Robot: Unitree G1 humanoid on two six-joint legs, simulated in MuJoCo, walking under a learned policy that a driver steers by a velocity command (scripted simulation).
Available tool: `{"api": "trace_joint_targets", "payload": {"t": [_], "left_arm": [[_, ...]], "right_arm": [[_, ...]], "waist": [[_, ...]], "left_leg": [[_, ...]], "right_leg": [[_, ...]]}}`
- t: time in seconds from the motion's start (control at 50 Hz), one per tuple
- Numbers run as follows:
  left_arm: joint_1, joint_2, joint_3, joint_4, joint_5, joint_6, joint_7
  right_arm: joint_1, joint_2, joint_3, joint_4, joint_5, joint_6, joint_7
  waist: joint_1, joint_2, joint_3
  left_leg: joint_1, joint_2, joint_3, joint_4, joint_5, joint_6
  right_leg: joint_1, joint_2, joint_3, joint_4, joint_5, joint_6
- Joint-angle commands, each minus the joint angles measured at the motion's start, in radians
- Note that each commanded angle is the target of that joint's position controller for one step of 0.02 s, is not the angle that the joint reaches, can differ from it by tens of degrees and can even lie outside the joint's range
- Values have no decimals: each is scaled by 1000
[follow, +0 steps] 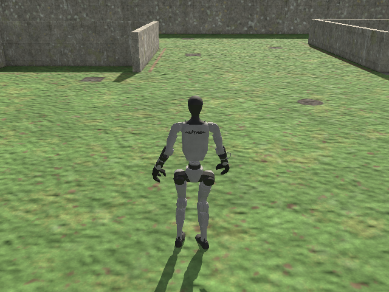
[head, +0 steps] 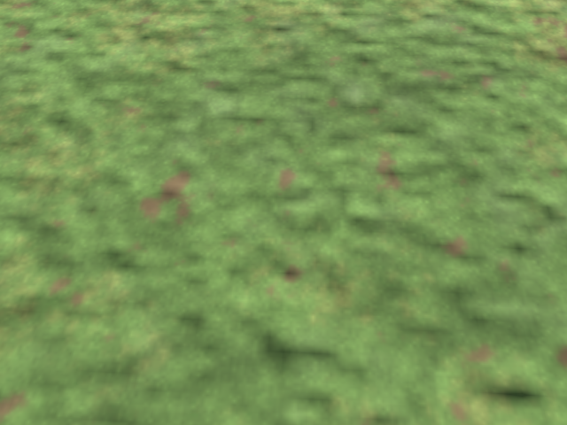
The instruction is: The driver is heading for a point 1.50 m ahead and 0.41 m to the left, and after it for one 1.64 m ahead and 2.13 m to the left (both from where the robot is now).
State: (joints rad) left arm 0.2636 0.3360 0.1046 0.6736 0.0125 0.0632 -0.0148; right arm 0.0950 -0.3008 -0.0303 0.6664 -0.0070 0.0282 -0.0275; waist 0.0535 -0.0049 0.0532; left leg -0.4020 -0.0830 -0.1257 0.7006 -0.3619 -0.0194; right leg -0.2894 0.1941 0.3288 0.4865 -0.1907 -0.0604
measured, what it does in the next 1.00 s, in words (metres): steps on the spot, turning left: left foot, then right foot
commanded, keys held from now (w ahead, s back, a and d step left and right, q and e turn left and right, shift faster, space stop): shift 0.02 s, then q+shift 0.80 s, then w+q+shift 0.02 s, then w+shift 0.02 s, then w+e+shift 0.14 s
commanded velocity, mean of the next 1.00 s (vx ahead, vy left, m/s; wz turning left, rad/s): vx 0.06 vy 0.00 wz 0.46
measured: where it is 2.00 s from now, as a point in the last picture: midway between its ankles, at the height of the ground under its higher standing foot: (196, 309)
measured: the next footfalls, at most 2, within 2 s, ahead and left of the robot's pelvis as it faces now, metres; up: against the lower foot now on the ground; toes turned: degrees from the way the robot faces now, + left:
left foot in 0.06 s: +0.07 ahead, +0.11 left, +0.00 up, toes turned -10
right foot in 0.44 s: +0.04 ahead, -0.08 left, +0.00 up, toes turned +17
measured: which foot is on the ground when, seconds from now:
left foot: up 0.00-0.04, down 0.06-0.44, up 0.46-0.88, down 0.90-1.00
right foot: down 0.00-0.06, up 0.08-0.42, down 0.44-0.90, up 0.92-1.00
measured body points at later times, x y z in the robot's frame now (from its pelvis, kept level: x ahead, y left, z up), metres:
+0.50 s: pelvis +0.00 +0.00 +0.00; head +0.05 +0.00 +0.45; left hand +0.10 +0.31 -0.09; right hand +0.14 -0.28 -0.12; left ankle +0.01 +0.11 -0.72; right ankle +0.00 -0.09 -0.74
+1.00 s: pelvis +0.02 +0.05 -0.01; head +0.03 +0.08 +0.44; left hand -0.08 +0.32 -0.14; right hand +0.30 -0.08 -0.09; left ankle -0.04 +0.10 -0.74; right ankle +0.03 -0.08 -0.68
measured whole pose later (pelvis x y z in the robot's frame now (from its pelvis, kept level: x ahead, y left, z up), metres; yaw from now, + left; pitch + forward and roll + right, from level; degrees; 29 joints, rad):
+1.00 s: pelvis +0.02 +0.05 -0.01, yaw +34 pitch +1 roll +0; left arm 0.31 0.31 0.05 0.75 0.03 0.02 -0.03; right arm 0.18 -0.28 -0.04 0.66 -0.03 0.03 0.03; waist 0.04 -0.05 0.03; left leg -0.23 -0.04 0.08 0.56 -0.34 0.08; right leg -0.39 -0.07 -0.08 1.06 -0.43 -0.02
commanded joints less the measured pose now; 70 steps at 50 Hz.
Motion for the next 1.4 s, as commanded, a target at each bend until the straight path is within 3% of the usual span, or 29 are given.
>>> {"api": "trace_joint_targets", "payload": {"t": [0.02, 0.04, 0.06, 0.08, 0.1, 0.14, 0.18, 0.24, 0.36, 0.42, 0.44, 0.46, 0.48, 0.52, 0.54, 0.6, 0.68, 0.82, 0.86, 0.88, 0.9, 0.92, 0.94, 0.98, 1.02, 1.14, 1.28, 1.36, 1.4], "left_arm": [[-48, 159, 42, -67, -1, -12, 0], [-69, 139, 32, -66, -9, -14, 5], [-22, 86, 14, -59, -14, -18, 10], [52, 27, -6, -58, -10, -22, 16], [31, 123, 15, -45, 15, -19, 24], [19, 76, -7, -1, 12, -12, 23], [3, 56, -22, 6, 16, -7, 13], [-74, 77, -26, -12, 2, -13, 28], [-112, 60, -43, -34, -18, -41, 54], [-17, 52, -45, -7, -12, -54, 71], [-1, 111, -31, 0, -2, -59, 81], [-52, 209, -14, -28, 12, -54, 84], [-134, 189, -20, -45, 26, -48, 78], [-166, 54, -59, -53, 17, -51, 67], [-178, 43, -65, -56, 14, -53, 67], [-100, 62, -60, -41, 18, -52, 69], [-9, 95, -42, -15, 21, -51, 62], [-31, 121, -23, -13, 11, -64, 33], [10, 147, -12, -6, 10, -67, 26], [2, 155, -12, -3, 11, -67, 26], [-22, 114, -27, -8, 15, -64, 21], [-86, -19, -71, -87, 16, -65, -1], [-151, 39, -58, -83, 52, -63, -4], [-140, 81, -41, -63, 7, -78, -34], [-28, 91, -33, 14, 8, -81, -48], [-61, 39, -29, 54, -6, -62, -56], [-236, -9, -58, -1, 11, -71, -81], [-208, -6, -74, -24, -3, -63, -71], [31, 54, -51, 31, -4, -60, -58]], "right_arm": [[62, -103, -26, -51, 6, -25, -14], [106, -101, -27, -36, 1, -31, -21], [85, -139, -34, -39, -10, -34, -28], [12, -199, -36, -81, -17, -28, -27], [55, -197, -39, -60, -30, -19, -14], [-16, -41, 8, -44, -12, -28, 9], [-27, -81, -3, -24, -18, -23, 17], [125, -199, -60, 11, -4, -3, 31], [145, -192, -98, 26, 1, 8, 41], [66, -177, -105, 10, 10, 18, 44], [81, -139, -97, 2, 15, 15, 41], [129, -64, -79, -18, 24, 11, 38], [154, -148, -98, 9, -10, 13, 24], [167, -169, -110, 36, -20, 25, 35], [191, -156, -107, 46, -21, 37, 46], [156, -131, -88, 29, -4, 51, 75], [47, -105, -69, -29, 0, 58, 92], [-5, -72, -55, -96, 8, 62, 99], [-11, -88, -59, -111, -4, 63, 102], [48, -91, -61, -95, -15, 56, 104], [226, -128, -77, -25, -25, 41, 94], [374, -252, -105, -4, -30, 19, 76], [351, -215, -86, -22, -17, 5, 56], [258, -139, -53, -4, -26, -13, 35], [189, -120, -40, -6, -27, -50, 24], [255, -95, -32, 57, -25, -109, 34], [349, -60, -15, 153, -22, -136, 19], [343, -114, -15, 181, -28, -127, -10], [289, -187, -36, 168, -44, -97, -32]], "waist": [[-52, -144, -122], [-82, -127, -126], [-50, -4, -144], [-5, 198, -150], [-39, 169, -133], [0, 89, -76], [4, 205, -53], [-61, 183, -57], [-63, 179, -119], [1, 158, -126], [-10, 82, -131], [-42, -172, -131], [-58, -131, -64], [-95, -60, -28], [-106, -87, -30], [-61, -127, -39], [-4, -139, -37], [-20, -166, -64], [-13, -173, -102], [-53, -140, -112], [-135, 3, -153], [-216, 387, -206], [-236, 232, -112], [-153, 133, 21], [-88, 123, 30], [-82, 64, 94], [-112, 38, 158], [-39, 109, 40], [100, 157, -99]], "left_leg": [[127, -11, 18, -175, 42, 20], [231, 15, 26, -309, 140, 30], [320, 149, -106, -406, 136, 68], [365, 394, -390, -481, 160, 151], [242, 428, -490, -462, 259, 261], [123, 315, -335, -450, 243, 225], [151, 180, -242, -423, 282, 158], [303, 190, -343, -354, 465, 184], [350, 178, -458, -346, 465, 186], [168, 105, -429, -313, 299, 105], [17, 37, -363, -244, 102, 41], [-148, -101, -136, -8, -136, -7], [-183, -54, -17, 196, -197, -11], [-123, 9, 9, 393, -117, -5], [-134, 15, 24, 453, -74, -9], [-194, 43, 92, 443, -39, -36], [-229, 83, 135, 316, -44, -45], [6, 77, 238, 43, -48, 18], [111, 57, 252, -41, -102, 61], [252, 31, 242, -140, -101, 92], [502, 42, 158, -254, -137, 140], [730, 395, -391, -467, -530, 261], [610, 492, -564, -582, -604, 312], [449, 424, -342, -565, -419, 263], [389, 334, -133, -606, -213, 183], [392, 290, 146, -652, 42, 92], [492, 283, 327, -666, 402, 60], [571, 298, 424, -440, 1440, 14], [567, 351, 407, -107, 1672, 26]], "right_leg": [[80, -234, 296, -69, 260, -68], [31, -204, 255, -36, 198, -31], [-42, -138, 166, 59, -56, 16], [-152, 6, -28, 242, -342, 62], [-147, 25, -85, 389, -404, 71], [-24, -59, -58, 374, -269, 84], [-5, -92, -203, 260, -227, 101], [-112, -71, -254, 230, -295, 104], [-70, -69, -222, 123, -265, 79], [181, -82, -228, -162, -91, 49], [322, -205, -131, -255, -93, 16], [374, -482, 147, -315, -135, -86], [216, -584, 151, -288, 27, -166], [138, -481, -51, -216, 303, -153], [158, -424, -139, -190, 376, -124], [258, -389, -257, -136, 583, -110], [353, -448, -284, -121, 599, -132], [253, -481, -432, -32, 609, -84], [193, -515, -415, -43, 244, -64], [80, -498, -416, 2, 27, -53], [-107, -440, -463, 180, -132, -29], [-470, -262, -589, 567, -452, 45], [-614, -241, -400, 681, -412, 44], [-565, -302, -321, 666, -191, 22], [-457, -285, -280, 632, -65, 30], [-576, -245, -256, 650, 125, 35], [-637, -256, -418, 450, 184, -19], [-345, -135, -579, 303, 85, -108], [-92, -81, -556, 295, -55, -158]]}}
